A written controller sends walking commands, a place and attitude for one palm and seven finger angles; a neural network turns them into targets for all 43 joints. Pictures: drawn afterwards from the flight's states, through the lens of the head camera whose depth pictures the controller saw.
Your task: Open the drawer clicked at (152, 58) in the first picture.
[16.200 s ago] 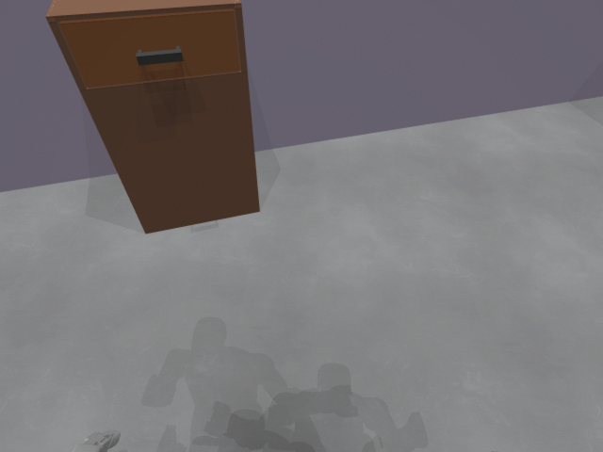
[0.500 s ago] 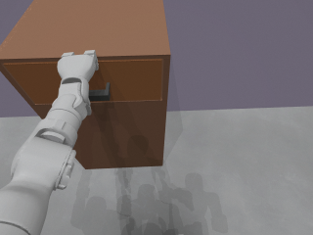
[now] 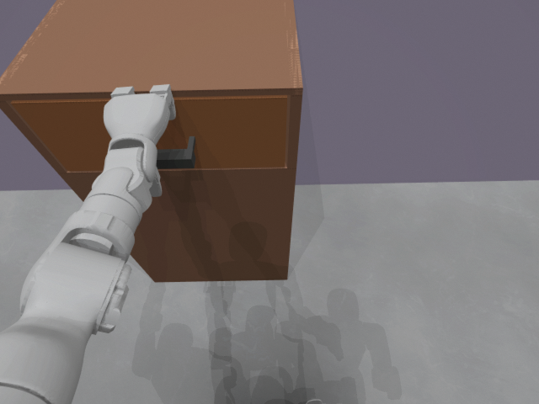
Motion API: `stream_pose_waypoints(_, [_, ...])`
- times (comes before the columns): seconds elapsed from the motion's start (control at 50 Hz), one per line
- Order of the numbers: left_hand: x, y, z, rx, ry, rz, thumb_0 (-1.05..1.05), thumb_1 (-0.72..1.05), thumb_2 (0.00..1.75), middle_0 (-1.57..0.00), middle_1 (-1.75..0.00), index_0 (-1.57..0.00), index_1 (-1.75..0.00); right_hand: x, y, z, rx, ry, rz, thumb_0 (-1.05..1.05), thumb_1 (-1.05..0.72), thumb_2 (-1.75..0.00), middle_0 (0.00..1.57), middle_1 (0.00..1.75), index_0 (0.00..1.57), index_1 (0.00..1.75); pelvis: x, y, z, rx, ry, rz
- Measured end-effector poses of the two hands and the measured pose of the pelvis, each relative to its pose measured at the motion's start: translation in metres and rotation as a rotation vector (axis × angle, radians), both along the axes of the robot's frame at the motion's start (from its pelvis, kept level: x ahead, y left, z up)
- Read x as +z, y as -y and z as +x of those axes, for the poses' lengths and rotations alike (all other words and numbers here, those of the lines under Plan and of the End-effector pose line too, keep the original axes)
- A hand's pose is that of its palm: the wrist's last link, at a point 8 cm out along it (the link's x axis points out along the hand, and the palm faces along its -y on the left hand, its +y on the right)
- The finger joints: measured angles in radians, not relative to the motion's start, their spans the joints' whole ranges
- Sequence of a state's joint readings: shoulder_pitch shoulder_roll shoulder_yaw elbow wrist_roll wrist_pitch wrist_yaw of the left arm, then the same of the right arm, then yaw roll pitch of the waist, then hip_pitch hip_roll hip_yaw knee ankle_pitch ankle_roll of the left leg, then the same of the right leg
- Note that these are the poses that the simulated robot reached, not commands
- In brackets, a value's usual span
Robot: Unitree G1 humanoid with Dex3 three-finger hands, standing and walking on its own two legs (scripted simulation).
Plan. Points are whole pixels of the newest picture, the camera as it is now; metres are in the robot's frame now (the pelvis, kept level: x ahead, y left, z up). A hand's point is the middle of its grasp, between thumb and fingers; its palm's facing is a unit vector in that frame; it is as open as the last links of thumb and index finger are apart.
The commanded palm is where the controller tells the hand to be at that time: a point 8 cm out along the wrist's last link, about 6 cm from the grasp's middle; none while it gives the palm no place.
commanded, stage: re-aim the fingers above the handle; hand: left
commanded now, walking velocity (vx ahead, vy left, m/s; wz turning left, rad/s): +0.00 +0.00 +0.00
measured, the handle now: (161, 150) +0.55 +0.18 +0.02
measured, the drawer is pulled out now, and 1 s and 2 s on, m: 0.00 0.00 0.00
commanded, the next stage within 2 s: none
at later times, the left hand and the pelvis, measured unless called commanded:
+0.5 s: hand (138, 144) +0.51 +0.19 +0.08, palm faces +0.06 +0.02 -1.00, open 13.5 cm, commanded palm +0.49 +0.18 +0.13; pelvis +0.00 +0.00 +0.00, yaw +0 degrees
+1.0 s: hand (140, 146) +0.51 +0.19 +0.08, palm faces +0.07 +0.02 -1.00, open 13.7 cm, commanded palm +0.46 +0.18 +0.13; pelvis +0.00 +0.01 +0.00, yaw -1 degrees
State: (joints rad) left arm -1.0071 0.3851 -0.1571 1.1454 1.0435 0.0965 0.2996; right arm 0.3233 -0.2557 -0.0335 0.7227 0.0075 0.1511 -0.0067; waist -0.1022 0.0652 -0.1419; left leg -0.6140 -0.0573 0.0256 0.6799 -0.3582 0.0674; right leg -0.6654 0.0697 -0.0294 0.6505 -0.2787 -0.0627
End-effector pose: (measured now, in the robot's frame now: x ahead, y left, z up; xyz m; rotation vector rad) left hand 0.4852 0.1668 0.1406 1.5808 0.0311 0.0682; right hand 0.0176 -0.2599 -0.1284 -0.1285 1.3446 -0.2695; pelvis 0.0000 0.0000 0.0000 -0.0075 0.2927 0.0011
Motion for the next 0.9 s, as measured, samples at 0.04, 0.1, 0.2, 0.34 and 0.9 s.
stream_pose_waypoints(0.04, [0.002, 0.001, 0.000, 0.011, -0.037, -0.011, 0.00, -0.49, 0.30, -0.35, -1.22, -0.37, -1.28, 0.003, -0.001, 0.004, -0.010, 0.021, -0.001, 0.00, -0.91, -0.90, 0.20, 0.30, 0.21, 0.30, 0.002, 0.002, 0.001, -0.003, 0.015, 0.001])
stream_pose_waypoints(0.1, [0.003, 0.000, -0.001, 0.000, -0.082, -0.022, 0.00, -0.49, 0.30, -0.34, -1.22, -0.34, -1.25, 0.009, 0.000, 0.009, -0.017, 0.057, -0.015, 0.00, -0.91, -0.90, 0.20, 0.30, 0.21, 0.30, 0.004, 0.004, -0.001, -0.008, 0.030, 0.003])
stream_pose_waypoints(0.2, [-0.015, 0.002, -0.010, -0.091, -0.138, -0.017, 0.00, -0.49, 0.30, -0.32, -1.21, -0.32, -1.22, 0.014, 0.007, 0.013, -0.007, 0.090, -0.047, 0.00, -0.90, -0.90, 0.20, 0.30, 0.21, 0.30, 0.003, 0.005, -0.004, -0.013, 0.035, 0.003])
stream_pose_waypoints(0.34, [-0.028, -0.006, -0.014, -0.163, -0.039, -0.051, 0.00, -0.49, 0.30, -0.32, -1.21, -0.32, -1.20, 0.012, 0.015, 0.009, 0.015, 0.070, -0.084, 0.00, -0.90, -0.90, 0.20, 0.30, 0.21, 0.30, -0.002, 0.004, -0.007, -0.012, 0.004, 0.005])
stream_pose_waypoints(0.9, [-0.016, -0.004, -0.007, -0.167, 0.045, -0.052, 0.00, -0.49, 0.30, -0.32, -1.21, -0.33, -1.20, 0.007, -0.006, 0.014, 0.007, 0.065, -0.046, 0.00, -0.91, -0.90, 0.20, 0.30, 0.21, 0.30, -0.001, -0.011, 0.001, -0.021, 0.002, -0.002])
